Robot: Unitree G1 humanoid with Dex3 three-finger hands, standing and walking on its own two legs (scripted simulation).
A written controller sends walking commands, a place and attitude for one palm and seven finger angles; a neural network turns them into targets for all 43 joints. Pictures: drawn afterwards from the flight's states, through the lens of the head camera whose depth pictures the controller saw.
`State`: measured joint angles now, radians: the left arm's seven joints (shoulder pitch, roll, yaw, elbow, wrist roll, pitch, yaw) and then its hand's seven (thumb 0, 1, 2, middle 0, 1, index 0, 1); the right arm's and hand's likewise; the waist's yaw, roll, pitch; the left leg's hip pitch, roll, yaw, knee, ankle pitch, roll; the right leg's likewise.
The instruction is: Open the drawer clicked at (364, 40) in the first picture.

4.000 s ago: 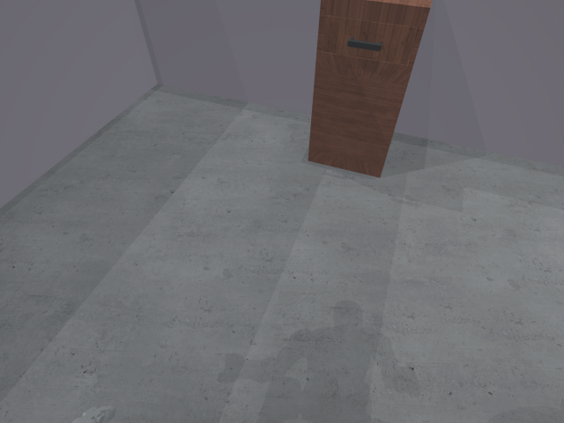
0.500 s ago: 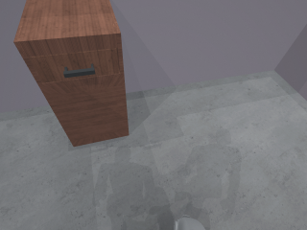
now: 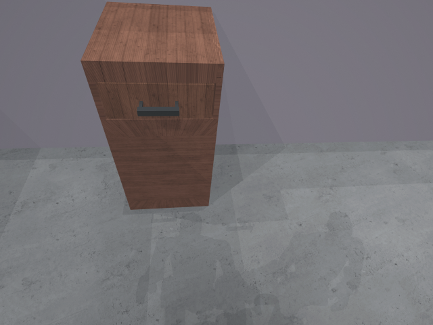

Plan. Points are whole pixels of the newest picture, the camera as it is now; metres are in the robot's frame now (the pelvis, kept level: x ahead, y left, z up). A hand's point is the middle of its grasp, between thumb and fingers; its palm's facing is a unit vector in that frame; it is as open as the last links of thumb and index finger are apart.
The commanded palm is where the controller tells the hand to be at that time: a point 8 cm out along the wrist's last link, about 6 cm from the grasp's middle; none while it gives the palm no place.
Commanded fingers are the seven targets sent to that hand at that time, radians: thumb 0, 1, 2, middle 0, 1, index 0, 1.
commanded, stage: take the last steps up to it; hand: left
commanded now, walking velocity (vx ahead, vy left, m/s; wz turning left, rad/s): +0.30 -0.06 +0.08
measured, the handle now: (158, 107) +0.75 +0.21 -0.08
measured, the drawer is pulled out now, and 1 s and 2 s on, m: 0.00 0.00 0.00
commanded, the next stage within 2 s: come to a stop and stand still in 0.82 s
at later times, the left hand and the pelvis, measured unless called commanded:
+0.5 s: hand out of the picture +0.01 +0.11 -0.16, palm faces +0.14 -0.98 -0.16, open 7.4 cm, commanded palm none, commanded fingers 0.00 0.90 0.90 -0.20 -0.30 -0.20 -0.30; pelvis +0.07 -0.04 +0.01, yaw +4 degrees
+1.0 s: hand (139, 263) +0.27 +0.18 -0.16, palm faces +0.08 -0.97 -0.22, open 7.3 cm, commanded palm none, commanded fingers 0.00 0.90 0.90 -0.20 -0.30 -0.20 -0.30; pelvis +0.22 -0.01 +0.01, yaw +3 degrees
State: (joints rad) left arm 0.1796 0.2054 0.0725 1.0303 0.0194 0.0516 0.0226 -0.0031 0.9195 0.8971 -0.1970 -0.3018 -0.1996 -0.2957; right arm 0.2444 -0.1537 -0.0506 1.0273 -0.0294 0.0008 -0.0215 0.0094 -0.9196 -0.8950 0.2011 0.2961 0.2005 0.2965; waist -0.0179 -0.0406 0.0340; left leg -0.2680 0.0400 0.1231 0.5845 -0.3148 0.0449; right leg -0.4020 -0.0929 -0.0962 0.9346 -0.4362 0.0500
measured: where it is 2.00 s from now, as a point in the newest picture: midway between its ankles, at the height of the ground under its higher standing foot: outside the picture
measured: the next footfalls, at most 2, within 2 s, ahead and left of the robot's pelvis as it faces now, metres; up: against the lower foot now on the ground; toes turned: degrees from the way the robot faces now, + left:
right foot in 0.30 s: +0.06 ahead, -0.14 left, +0.00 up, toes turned -5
left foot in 0.70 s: +0.24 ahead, +0.11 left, +0.00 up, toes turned +14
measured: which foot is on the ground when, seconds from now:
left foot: down 0.00-0.30, up 0.32-0.68, down 0.70-1.00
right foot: up 0.00-0.28, down 0.30-0.70, up 0.72-1.00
